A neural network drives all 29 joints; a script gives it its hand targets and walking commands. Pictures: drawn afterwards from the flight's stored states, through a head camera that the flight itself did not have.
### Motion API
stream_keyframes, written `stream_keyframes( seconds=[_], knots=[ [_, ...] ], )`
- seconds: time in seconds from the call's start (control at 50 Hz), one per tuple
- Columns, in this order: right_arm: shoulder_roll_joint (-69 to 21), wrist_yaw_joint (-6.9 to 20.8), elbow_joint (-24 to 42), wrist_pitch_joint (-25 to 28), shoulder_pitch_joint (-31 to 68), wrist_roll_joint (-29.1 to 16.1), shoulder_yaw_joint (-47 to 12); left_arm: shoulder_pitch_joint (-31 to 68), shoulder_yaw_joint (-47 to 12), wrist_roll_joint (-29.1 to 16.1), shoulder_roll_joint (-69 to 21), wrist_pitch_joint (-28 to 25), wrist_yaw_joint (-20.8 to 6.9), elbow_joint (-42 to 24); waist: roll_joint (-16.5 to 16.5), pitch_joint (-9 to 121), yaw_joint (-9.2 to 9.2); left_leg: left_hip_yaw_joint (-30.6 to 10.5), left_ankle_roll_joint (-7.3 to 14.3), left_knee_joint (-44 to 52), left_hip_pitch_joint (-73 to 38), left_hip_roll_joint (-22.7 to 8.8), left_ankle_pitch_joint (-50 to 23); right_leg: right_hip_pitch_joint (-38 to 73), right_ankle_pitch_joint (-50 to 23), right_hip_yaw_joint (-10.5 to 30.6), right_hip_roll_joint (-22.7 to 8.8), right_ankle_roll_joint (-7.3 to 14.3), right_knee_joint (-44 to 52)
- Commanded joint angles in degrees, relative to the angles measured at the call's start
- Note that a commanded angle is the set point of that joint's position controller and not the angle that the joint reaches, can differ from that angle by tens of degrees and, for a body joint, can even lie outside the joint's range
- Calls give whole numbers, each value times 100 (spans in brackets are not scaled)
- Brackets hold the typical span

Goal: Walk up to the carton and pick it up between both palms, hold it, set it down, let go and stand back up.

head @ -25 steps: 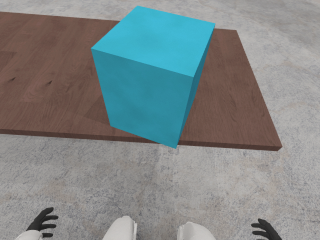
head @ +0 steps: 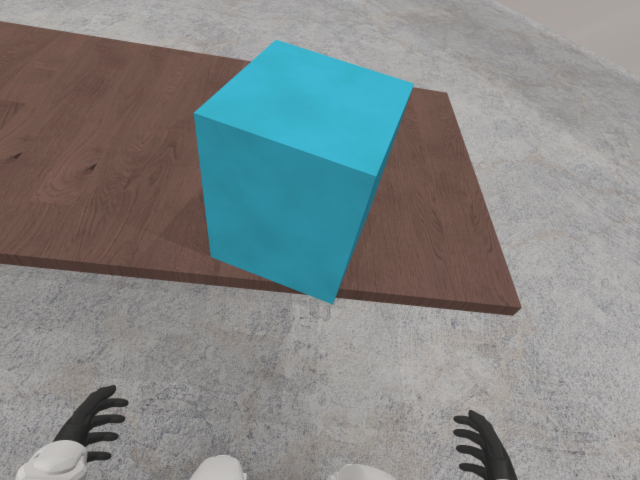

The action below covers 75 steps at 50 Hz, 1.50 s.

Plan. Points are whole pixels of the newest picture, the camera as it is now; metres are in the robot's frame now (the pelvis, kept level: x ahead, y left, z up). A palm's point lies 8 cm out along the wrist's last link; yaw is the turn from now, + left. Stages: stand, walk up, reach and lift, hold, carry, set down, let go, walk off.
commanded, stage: reach and lift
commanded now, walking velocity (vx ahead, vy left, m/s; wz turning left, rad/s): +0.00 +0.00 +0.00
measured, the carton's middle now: (305, 176) +0.49 +0.04 +0.10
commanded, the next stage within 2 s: none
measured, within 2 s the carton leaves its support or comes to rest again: neither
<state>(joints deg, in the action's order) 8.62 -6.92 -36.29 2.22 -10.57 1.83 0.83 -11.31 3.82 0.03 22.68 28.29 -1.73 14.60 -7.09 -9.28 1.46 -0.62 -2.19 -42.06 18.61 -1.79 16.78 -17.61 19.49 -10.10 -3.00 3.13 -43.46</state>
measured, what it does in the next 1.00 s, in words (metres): shifts its weight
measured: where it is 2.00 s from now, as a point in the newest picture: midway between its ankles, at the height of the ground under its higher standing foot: outside the picture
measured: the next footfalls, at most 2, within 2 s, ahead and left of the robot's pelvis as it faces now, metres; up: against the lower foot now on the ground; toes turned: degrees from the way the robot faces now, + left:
none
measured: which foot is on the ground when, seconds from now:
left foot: down 0.00-1.00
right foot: down 0.00-1.00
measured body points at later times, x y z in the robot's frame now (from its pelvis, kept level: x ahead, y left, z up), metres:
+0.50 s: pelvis +0.02 +0.02 +0.02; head +0.04 +0.07 +0.47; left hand +0.21 +0.28 -0.03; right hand +0.18 -0.19 -0.01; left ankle +0.07 +0.14 -0.71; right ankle +0.06 -0.08 -0.71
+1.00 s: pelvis +0.05 +0.03 +0.03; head +0.09 +0.08 +0.47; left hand +0.25 +0.28 +0.02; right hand +0.22 -0.15 +0.04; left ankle +0.07 +0.14 -0.71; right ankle +0.06 -0.08 -0.71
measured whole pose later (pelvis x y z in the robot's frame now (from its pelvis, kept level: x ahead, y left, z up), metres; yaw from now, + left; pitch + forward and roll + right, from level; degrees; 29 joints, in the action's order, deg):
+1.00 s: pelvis +0.05 +0.03 +0.03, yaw -1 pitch -3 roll -1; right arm 2.7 -18.6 5.7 -1.1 -28.0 -7.7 -9.3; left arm -22.0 3.8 -10.6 27.5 8.8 -9.0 -7.3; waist -6.3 -9.1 2.1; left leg 0.8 -0.3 -28.3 11.4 -1.4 13.8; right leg -8.9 13.3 -9.4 -2.0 1.1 -25.5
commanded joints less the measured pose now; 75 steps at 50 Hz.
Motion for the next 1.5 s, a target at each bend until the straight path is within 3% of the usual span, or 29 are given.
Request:
stream_keyframes(
  seconds=[0.0,0.04,0.08,0.16,0.2,0.28,0.3,0.4,0.5,0.56,0.6,0.7,0.8,0.9,0.98,1.06,1.18,1.28,1.3,1.34,1.44,1.48],
  knots=[
    [197,-295,2200,-3,-407,-362,213,784,1039,-298,1495,-266,7,-1502,386,932,40,941,262,978,-1122,464,-522,162,1563,1798,-598,41,2555],
    [205,-326,2516,-120,-463,-426,231,676,956,-402,1416,-246,-13,-1578,482,999,41,907,233,1032,-1394,430,-434,24,1429,1693,-589,115,2614],
    [185,-319,2667,-248,-506,-446,259,665,896,-466,1396,-274,-23,-1728,755,932,20,877,284,1311,-994,322,-155,438,1065,1477,-397,95,2413],
    [282,-233,3096,-374,-402,-357,392,555,770,-419,1235,-543,-53,-1614,1724,1060,16,841,622,2566,1364,-257,1154,3153,-137,944,464,-398,1452],
    [381,-213,3130,-304,-522,-409,354,428,793,-318,1119,-753,-122,-1562,2056,1076,-7,782,733,2873,2202,-399,1341,4081,-782,862,642,-522,1047],
    [-28,-290,3242,-342,-825,-519,157,304,758,-439,1229,-1046,-228,-1796,1808,1043,43,871,672,2766,1634,-188,893,3701,-483,1108,388,-483,1501],
    [-157,-321,3447,-322,-842,-551,88,280,804,-499,1306,-1064,-253,-1796,1554,1143,116,929,616,2560,1195,-25,553,3304,-341,1253,214,-447,1779],
    [-521,-508,4352,-531,-1339,-647,-142,25,789,-1012,1596,-1100,-305,-2311,1040,929,184,900,360,2182,-526,284,-279,1591,148,1451,-255,-315,2697],
    [-697,-670,4972,-687,-1601,-693,-303,-137,869,-1227,1750,-1295,-379,-2671,1382,1203,316,820,331,2312,-465,181,-378,1794,-377,1439,-200,-425,2600],
    [-756,-809,5328,-633,-1833,-770,-449,-465,975,-1251,1827,-1444,-437,-2764,1280,1379,410,791,334,2225,-629,181,-672,1839,-934,1469,-245,-510,2567],
    [-777,-864,5443,-528,-2012,-842,-491,-607,996,-1296,1871,-1569,-445,-2883,1311,1439,347,710,279,2179,-761,188,-959,1849,-1390,1438,-204,-530,2517],
    [-799,-1037,5706,-282,-2342,-949,-706,-978,1084,-1382,1993,-1880,-542,-3094,1309,1578,427,548,239,2101,-911,197,-1362,2047,-2227,1421,-236,-615,2422],
    [-799,-1152,5828,-26,-2591,-1057,-763,-1211,1064,-1526,2046,-2226,-636,-3251,1305,1679,434,433,179,2039,-1108,174,-1504,2037,-2554,1376,-226,-596,2410],
    [-978,-1251,6139,57,-2600,-1157,-1013,-1210,1160,-1610,2192,-2412,-710,-3435,1347,1595,569,357,190,2015,-1125,164,-1470,2022,-2395,1354,-219,-561,2445],
    [-1046,-1308,6356,53,-2570,-1219,-1004,-1101,1085,-1784,2255,-2504,-729,-3662,1404,1504,533,290,162,1997,-1145,97,-1311,1927,-2102,1363,-230,-484,2477],
    [-1132,-1402,6668,-37,-2446,-1243,-1096,-888,1069,-1890,2315,-2513,-752,-3775,1467,1579,621,297,175,2025,-1073,69,-1180,1924,-1792,1353,-243,-437,2518],
    [-1311,-1521,6979,-169,-2248,-1105,-1018,-586,905,-2078,2391,-2568,-710,-4015,1482,1630,403,247,200,2020,-933,-1,-959,1877,-1603,1302,-254,-359,2519],
    [-1297,-1558,7045,-369,-1901,-1112,-1032,-325,836,-2234,2444,-2518,-667,-3959,1582,1686,429,236,202,2049,-829,-43,-796,1868,-1378,1318,-250,-281,2539],
    [-1253,-1566,7063,-430,-1710,-1082,-939,-219,762,-2252,2426,-2508,-659,-3995,1506,1630,342,208,199,2066,-753,-62,-731,1864,-1327,1322,-225,-270,2510],
    [-1201,-1558,7169,-530,-1467,-1132,-911,-13,762,-2308,2492,-2446,-611,-4092,1648,1703,364,246,213,2088,-614,-66,-667,1936,-1280,1322,-228,-243,2476],
    [-1109,-1529,7277,-771,-936,-1180,-822,492,665,-2442,2490,-2287,-565,-3891,1574,1839,285,261,277,2120,-527,-69,-467,1910,-1177,1359,-242,-224,2438],
    [-975,-1519,7372,-840,-596,-1204,-684,750,576,-2410,2436,-2194,-541,-4011,1679,1976,177,258,251,2131,-540,-77,-507,1986,-1217,1320,-169,-216,2361]
  ],
)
